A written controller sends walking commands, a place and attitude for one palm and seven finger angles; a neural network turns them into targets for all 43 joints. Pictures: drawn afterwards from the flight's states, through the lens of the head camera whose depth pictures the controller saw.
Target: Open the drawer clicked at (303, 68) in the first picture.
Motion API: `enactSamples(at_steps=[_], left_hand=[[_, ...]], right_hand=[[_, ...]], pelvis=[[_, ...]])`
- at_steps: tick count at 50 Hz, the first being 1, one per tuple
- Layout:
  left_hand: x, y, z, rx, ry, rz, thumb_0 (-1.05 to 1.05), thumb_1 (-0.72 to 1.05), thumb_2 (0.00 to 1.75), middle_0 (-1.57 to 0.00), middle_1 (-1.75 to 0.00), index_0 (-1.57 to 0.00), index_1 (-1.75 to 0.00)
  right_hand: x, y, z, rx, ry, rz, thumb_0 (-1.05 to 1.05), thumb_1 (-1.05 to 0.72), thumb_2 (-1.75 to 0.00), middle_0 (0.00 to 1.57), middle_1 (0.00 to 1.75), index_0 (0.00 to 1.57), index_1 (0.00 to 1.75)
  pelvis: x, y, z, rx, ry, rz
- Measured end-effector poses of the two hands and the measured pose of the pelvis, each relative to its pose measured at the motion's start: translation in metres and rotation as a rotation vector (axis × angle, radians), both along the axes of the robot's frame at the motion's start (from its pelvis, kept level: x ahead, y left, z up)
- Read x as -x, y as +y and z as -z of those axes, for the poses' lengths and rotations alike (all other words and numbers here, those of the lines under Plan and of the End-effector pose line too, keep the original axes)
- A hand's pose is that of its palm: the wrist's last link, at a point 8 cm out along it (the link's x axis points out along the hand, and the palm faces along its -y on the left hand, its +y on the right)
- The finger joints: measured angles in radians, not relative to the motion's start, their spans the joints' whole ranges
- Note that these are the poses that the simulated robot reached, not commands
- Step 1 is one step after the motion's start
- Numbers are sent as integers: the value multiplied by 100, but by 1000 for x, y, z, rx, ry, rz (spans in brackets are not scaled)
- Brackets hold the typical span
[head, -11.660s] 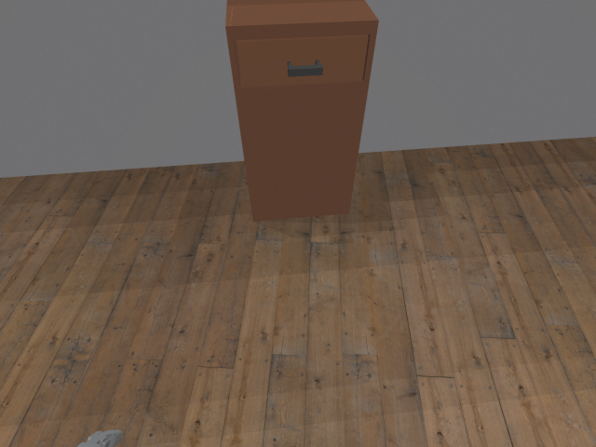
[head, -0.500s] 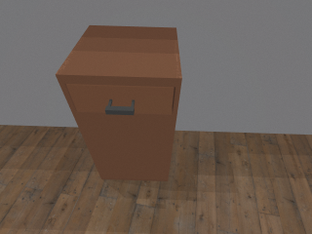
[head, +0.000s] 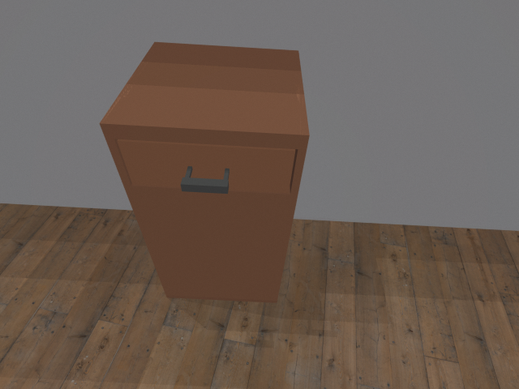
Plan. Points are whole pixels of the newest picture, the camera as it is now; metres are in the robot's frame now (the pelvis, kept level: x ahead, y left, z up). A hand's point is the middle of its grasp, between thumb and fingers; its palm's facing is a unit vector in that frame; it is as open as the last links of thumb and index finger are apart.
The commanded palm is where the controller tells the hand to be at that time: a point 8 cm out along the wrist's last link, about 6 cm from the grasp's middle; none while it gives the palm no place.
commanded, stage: look again from close up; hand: left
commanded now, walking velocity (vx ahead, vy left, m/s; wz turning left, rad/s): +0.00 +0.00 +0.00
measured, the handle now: (206, 178) +0.57 +0.16 -0.04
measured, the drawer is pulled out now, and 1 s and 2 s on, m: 0.00 0.00 0.00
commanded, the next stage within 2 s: shuffle to correct the standing spot in 0.18 s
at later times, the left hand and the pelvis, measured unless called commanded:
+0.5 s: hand out of the picture -0.06 +0.15 -0.17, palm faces +0.04 -0.99 -0.14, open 7.4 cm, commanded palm none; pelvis -0.01 +0.01 +0.00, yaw -1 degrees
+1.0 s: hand out of the picture +0.04 +0.15 -0.17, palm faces -0.04 -0.99 -0.14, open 7.3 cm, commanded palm none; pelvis +0.04 -0.02 +0.01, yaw -3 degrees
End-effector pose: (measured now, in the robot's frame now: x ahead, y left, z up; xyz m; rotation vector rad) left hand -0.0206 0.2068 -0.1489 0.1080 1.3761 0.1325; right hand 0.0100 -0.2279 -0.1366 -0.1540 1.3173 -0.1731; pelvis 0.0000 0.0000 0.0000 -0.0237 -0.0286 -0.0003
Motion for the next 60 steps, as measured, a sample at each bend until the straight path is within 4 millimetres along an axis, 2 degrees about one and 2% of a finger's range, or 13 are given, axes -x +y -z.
enactSamples(at_steps=[11,20,24,28,33,36,39,42,47,52,56,60], left_hand=[[20,1,0,12,54,-15,0,91,90,-20,-30,-20,-30],[33,1,0,18,85,-21,0,91,90,-20,-30,-19,-30],[40,-2,-2,22,109,-25,0,91,90,-20,-30,-19,-30],[51,-8,-6,19,130,-49,0,91,90,-20,-30,-19,-30],[67,-19,-6,18,155,-87,0,91,90,-20,-30,-19,-30],[69,-24,-1,36,178,-88,0,91,90,-20,-30,-19,-30],[57,-25,9,64,173,-76,0,91,90,-20,-30,-19,-30],[35,-24,18,86,157,-42,0,91,90,-20,-30,-19,-30],[-31,-19,6,75,61,32,0,91,90,-20,-30,-19,-30],[-83,-5,-7,-15,9,72,3,95,90,-20,-30,-19,-30],[-122,-13,-9,-64,-51,84,2,94,90,-20,-30,-19,-30],[-146,-31,-7,-84,-97,84,1,93,90,-20,-30,-19,-30]], right_hand=[[25,19,4,-31,71,26,0,-91,-90,20,30,20,30],[35,29,6,-46,85,50,0,-91,-90,20,30,20,30],[36,24,8,-41,84,67,0,-90,-89,21,30,20,30],[34,11,10,-30,79,70,0,-90,-89,21,30,20,30],[25,-6,6,-8,63,59,0,-90,-89,20,30,20,30],[16,-11,2,8,38,60,0,-91,-90,20,30,20,30],[10,-9,2,27,17,53,0,-91,-90,20,30,20,30],[13,-4,5,38,18,65,0,-91,-90,20,30,20,30],[34,3,-3,14,88,111,0,-91,-90,20,30,20,30],[49,5,-7,-29,184,148,0,-90,-89,20,30,20,30],[51,-1,3,-74,254,163,0,-90,-89,21,30,20,30],[36,-16,19,-102,274,165,0,-90,-89,21,30,20,30]], pelvis=[[3,7,-1,1,1,-1],[4,11,-2,-4,5,5],[5,8,-1,-7,12,14],[5,1,-2,-3,11,17],[4,-10,-1,-7,20,18],[-1,-11,0,4,24,12],[-8,-9,5,19,30,6],[-12,-8,11,8,32,18],[-26,-12,-1,-10,40,38],[-43,-25,-7,-15,43,45],[-57,-42,0,-29,35,37],[-65,-54,9,-23,34,26]])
